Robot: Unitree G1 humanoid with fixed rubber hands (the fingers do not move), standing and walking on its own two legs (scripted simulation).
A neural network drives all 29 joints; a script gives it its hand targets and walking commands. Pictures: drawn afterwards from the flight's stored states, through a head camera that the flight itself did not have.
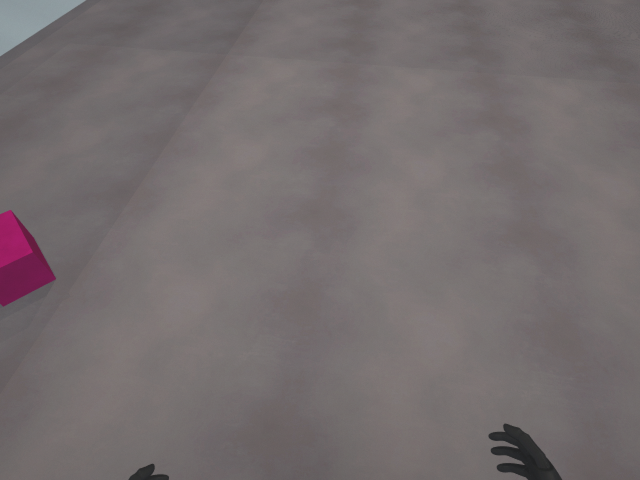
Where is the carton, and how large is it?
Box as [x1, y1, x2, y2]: [0, 210, 55, 306]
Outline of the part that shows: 10,210 0,214 0,303 3,306 55,278 34,239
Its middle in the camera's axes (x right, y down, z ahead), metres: -1.16 +0.07 +1.45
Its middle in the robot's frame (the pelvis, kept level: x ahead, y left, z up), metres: +1.00 +1.14 -0.67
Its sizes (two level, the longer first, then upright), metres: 0.279 0.182 0.163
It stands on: the floor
